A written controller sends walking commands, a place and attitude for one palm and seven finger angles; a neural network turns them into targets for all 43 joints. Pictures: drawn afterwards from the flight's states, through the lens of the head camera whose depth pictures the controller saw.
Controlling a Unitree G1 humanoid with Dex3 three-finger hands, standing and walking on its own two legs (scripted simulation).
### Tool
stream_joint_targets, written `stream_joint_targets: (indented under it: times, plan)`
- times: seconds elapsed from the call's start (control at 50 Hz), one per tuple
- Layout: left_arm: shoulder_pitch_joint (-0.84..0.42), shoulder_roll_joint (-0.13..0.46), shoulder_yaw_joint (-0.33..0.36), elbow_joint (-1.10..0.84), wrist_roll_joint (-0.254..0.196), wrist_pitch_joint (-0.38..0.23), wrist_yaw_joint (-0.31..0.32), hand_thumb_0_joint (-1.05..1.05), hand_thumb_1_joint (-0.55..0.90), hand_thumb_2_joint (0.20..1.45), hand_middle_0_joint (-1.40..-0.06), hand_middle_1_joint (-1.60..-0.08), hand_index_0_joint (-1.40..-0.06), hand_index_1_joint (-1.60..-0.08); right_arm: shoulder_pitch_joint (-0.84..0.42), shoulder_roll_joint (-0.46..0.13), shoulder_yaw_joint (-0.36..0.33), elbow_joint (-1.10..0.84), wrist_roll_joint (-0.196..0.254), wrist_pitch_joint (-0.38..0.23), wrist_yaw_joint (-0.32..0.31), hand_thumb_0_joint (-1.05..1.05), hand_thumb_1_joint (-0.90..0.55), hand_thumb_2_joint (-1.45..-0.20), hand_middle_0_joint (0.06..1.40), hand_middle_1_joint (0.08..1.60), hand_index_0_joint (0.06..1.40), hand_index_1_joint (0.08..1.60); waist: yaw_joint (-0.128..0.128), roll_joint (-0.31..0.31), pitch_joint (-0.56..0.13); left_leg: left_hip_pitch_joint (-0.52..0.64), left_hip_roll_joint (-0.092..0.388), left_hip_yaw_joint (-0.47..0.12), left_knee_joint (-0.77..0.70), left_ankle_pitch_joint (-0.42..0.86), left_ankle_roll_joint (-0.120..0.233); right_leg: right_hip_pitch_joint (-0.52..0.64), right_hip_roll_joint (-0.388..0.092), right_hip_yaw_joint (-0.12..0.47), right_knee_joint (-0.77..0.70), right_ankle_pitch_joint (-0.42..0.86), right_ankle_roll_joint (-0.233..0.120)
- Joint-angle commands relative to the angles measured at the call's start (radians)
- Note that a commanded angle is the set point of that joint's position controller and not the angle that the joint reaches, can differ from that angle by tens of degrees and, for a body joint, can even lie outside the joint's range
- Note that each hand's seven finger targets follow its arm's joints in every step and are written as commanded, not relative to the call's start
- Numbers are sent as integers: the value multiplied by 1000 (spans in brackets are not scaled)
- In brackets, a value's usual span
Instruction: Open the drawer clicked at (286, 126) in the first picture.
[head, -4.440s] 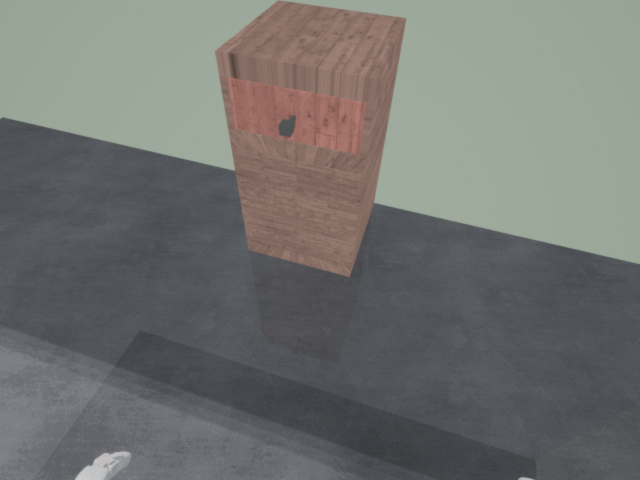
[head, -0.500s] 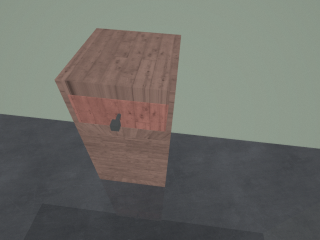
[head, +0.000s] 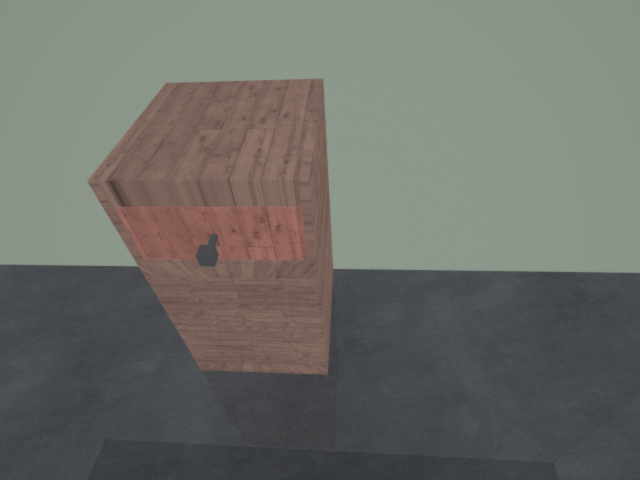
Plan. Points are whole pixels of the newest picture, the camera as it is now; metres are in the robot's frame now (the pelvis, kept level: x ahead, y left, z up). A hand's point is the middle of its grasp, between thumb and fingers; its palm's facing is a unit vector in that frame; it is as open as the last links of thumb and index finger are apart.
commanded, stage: come to a stop and stand still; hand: left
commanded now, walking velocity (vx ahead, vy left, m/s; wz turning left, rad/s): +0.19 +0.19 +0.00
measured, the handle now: (210, 249) +0.58 +0.28 -0.11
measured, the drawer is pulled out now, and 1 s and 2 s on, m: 0.00 0.00 0.00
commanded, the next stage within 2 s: look again from close up in 1.02 s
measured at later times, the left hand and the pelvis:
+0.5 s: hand out of the picture -0.05 +0.18 -0.17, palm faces +0.14 -0.97 -0.19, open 7.3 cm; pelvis +0.00 +0.02 +0.00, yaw +2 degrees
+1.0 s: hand out of the picture +0.02 +0.23 -0.17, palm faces +0.05 -0.98 -0.19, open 7.3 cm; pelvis +0.01 +0.06 +0.01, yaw +0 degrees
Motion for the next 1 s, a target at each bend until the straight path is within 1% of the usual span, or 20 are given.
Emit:
stream_joint_targets:
  times: [0.0,0.02,0.04,0.1,0.14,0.22,0.28,0.32,0.36,0.38,0.4,0.42,0.44,0.46,0.48,0.5,0.6,0.68,0.8,0.98]
  plan:
    - [-80,141,21,-61,-11,-47,8,0,900,900,-200,-300,-200,-300,62,-38,0,-35,1,-39,13,0,-900,-900,200,300,200,300,-39,-185,175,-12,-11,-30,207,72,9,-201,-214,239,-438,-188,-55]
    - [-52,141,20,-54,-13,-53,4,0,900,900,-200,-300,-200,-300,92,-33,3,-24,2,-47,15,0,-900,-900,200,300,200,300,-32,-176,153,-29,-23,-16,195,91,4,-121,-195,194,-411,-110,-46]
    - [-18,136,22,-41,-13,-56,4,0,900,900,-200,-300,-200,-300,98,-35,2,-21,4,-53,15,0,-900,-900,200,300,200,300,-16,-167,135,-50,-25,-14,188,101,1,-54,-198,187,-399,-61,-47]
    - [86,119,23,-9,-16,-62,9,0,900,900,-200,-300,-200,-300,62,-46,5,-37,0,-60,8,0,-900,-900,200,300,200,300,38,-164,97,-111,-19,-30,169,84,-11,108,-238,217,-373,44,-81]
    - [119,116,26,7,-16,-62,14,0,900,900,-200,-300,-200,-300,51,-52,7,-44,2,-62,2,0,-900,-900,200,300,200,300,55,-162,76,-133,-13,-38,148,47,-14,186,-269,236,-347,151,-104]
    - [152,127,34,32,-9,-63,23,0,900,900,-200,-300,-200,-300,20,-40,21,-53,10,-61,-10,0,-900,-900,200,300,200,300,70,-165,27,-95,-6,-41,46,-59,-18,259,-315,265,-264,495,-164]
    - [122,136,36,40,-5,-57,24,0,900,900,-200,-300,-200,-300,22,-24,28,-49,19,-60,-12,0,-900,-900,200,300,200,300,58,-188,17,15,-17,-29,-39,-83,-7,188,-309,245,-245,557,-168]
    - [86,139,32,45,-6,-54,21,0,900,900,-200,-300,-200,-300,48,-12,33,-35,23,-62,-14,0,-900,-900,200,300,200,300,34,-194,4,114,-30,-13,-121,-30,-1,125,-273,209,-239,509,-143]
    - [42,124,26,56,-11,-48,17,0,900,900,-200,-300,-200,-300,107,3,39,-6,23,-69,-17,0,-900,-900,200,300,200,300,-4,-204,6,284,-43,10,-291,126,6,10,-209,155,-205,360,-85]
    - [36,105,19,58,-17,-45,14,0,900,900,-200,-300,-200,-300,122,-9,42,6,22,-79,-20,0,-900,-900,200,300,200,300,-10,-167,12,349,-26,-2,-343,197,13,-36,-160,125,-172,290,-53]
    - [56,71,10,66,-20,-43,12,0,900,900,-200,-300,-200,-300,115,-41,41,8,20,-90,-25,0,-900,-900,200,300,200,300,-1,-84,-1,390,37,-56,-355,298,36,-72,-108,93,-132,231,-21]
    - [76,44,4,69,-21,-41,11,0,900,900,-200,-300,-200,-300,97,-77,39,2,17,-95,-30,0,-900,-900,200,300,200,300,13,-4,2,363,111,-122,-360,355,68,-76,-68,60,-125,145,2]
    - [76,36,1,75,-17,-38,11,0,900,900,-200,-300,-200,-300,69,-91,38,-6,17,-91,-32,0,-900,-900,200,300,200,300,22,-4,23,303,135,-125,-376,292,84,-51,-56,39,-137,89,13]
    - [74,24,0,75,-13,-39,13,0,900,900,-200,-300,-200,-300,51,-90,39,-11,14,-86,-33,0,-900,-900,200,300,200,300,25,-44,73,239,117,-104,-367,204,74,-52,-50,53,-170,84,12]
    - [62,33,-3,89,-14,-37,9,0,900,900,-200,-300,-200,-300,33,-68,48,-2,15,-90,-35,0,-900,-900,200,300,200,300,20,-24,108,238,87,-94,-377,232,64,-58,-58,57,-168,159,12]
    - [64,43,-7,100,-16,-35,8,0,900,900,-200,-300,-200,-300,36,-59,54,4,17,-93,-37,0,-900,-900,200,300,200,300,20,30,92,246,81,-95,-405,244,63,-26,-68,52,-170,176,18]
    - [72,60,-15,118,-17,-40,10,0,900,900,-200,-300,-200,-300,37,-59,63,13,19,-103,-42,0,-900,-900,200,300,200,300,15,7,38,318,68,-63,-365,428,53,25,-78,55,-176,283,23]
    - [55,64,-16,119,-18,-38,12,0,900,900,-200,-300,-200,-300,45,-62,65,18,18,-108,-44,0,-900,-900,200,300,200,300,14,16,31,327,72,-69,-379,497,52,55,-77,43,-172,284,30]
    - [41,66,-19,118,-20,-32,12,0,900,900,-200,-300,-200,-300,59,-66,69,27,17,-110,-45,0,-900,-900,200,300,200,300,17,-5,67,304,67,-73,-410,470,49,69,-79,37,-179,264,35]
    - [34,74,-21,115,-24,-32,14,0,900,900,-200,-300,-200,-300,113,-57,73,54,18,-112,-43,0,-900,-900,200,300,200,300,15,-23,67,301,57,-78,-428,432,48,92,-79,35,-189,257,34]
